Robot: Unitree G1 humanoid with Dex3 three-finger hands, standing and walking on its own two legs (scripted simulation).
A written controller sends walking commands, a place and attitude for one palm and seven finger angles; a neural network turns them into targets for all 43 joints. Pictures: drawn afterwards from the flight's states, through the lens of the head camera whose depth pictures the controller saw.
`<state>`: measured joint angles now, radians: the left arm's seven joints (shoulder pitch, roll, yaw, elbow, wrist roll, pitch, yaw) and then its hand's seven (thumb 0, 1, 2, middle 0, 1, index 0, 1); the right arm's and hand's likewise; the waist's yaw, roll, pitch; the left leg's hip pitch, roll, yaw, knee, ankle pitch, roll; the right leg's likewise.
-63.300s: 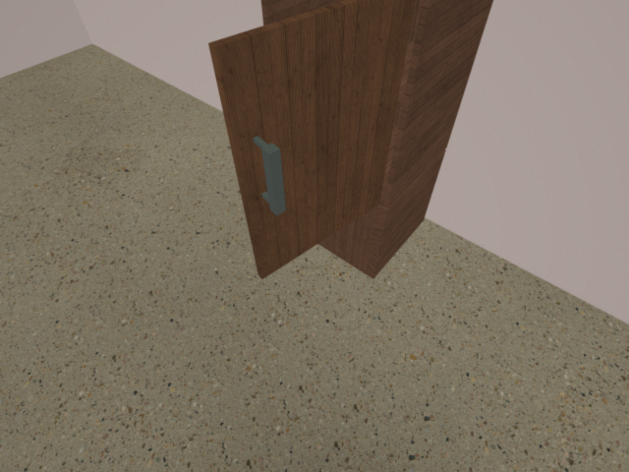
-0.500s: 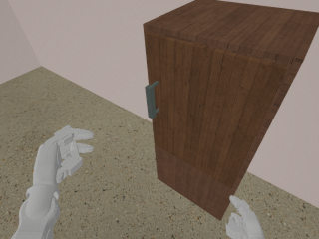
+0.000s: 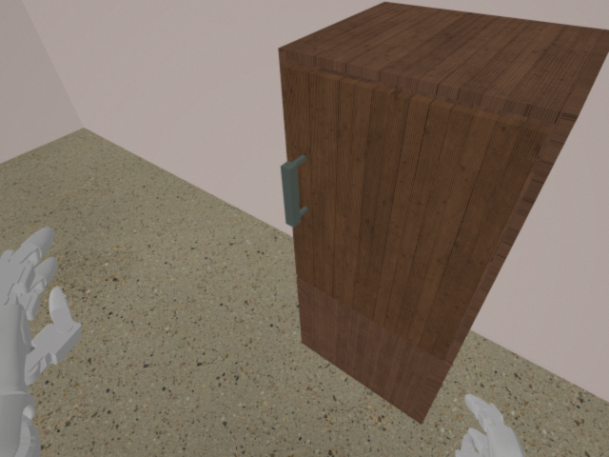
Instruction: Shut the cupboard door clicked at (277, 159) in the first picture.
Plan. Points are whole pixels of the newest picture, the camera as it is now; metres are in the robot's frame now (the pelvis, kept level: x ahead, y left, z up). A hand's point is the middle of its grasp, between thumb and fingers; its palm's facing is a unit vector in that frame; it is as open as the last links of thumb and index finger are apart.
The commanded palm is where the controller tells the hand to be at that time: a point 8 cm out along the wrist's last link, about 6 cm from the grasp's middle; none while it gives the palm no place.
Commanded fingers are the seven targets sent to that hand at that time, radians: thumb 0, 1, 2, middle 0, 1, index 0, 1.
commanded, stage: draw the hand back to the body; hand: left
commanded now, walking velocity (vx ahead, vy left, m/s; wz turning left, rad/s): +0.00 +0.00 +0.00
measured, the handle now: (297, 191) +0.63 +0.10 +0.00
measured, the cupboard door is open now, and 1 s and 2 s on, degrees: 0 0 0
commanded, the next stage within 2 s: step back with the hand held close in 0.12 s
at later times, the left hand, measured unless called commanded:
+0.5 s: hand (76, 323) +0.19 +0.27 +0.15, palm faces +0.40 -0.79 -0.47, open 7.4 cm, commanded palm +0.13 +0.31 +0.17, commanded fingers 0.00 0.90 0.90 -0.20 -0.30 -0.20 -0.30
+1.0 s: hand (9, 397) +0.11 +0.28 +0.16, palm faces +0.49 -0.76 -0.43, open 7.4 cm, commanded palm +0.05 +0.31 +0.17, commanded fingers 0.00 0.90 0.90 -0.20 -0.30 -0.20 -0.30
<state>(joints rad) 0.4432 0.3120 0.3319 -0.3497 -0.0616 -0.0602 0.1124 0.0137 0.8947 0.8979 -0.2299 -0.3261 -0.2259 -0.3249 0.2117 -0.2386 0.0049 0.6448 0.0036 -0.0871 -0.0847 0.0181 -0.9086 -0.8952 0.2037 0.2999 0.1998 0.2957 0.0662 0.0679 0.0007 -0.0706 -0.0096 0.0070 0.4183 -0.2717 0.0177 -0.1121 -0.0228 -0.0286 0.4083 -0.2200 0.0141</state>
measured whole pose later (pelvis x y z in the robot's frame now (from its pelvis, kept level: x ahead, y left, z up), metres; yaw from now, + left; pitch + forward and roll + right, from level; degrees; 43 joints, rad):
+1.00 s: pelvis -0.09 +0.01 -0.02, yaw +0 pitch -1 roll -1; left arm 0.49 0.37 0.44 -0.47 -0.01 -0.22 0.16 0.01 0.89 0.90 -0.21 -0.30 -0.21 -0.30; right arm 0.25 -0.23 0.00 0.57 0.01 -0.05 -0.08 0.02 -0.91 -0.89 0.21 0.30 0.20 0.30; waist 0.00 0.01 0.00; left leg -0.41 -0.01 0.02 0.69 -0.30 0.05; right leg -0.42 -0.03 -0.02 0.60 -0.17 0.03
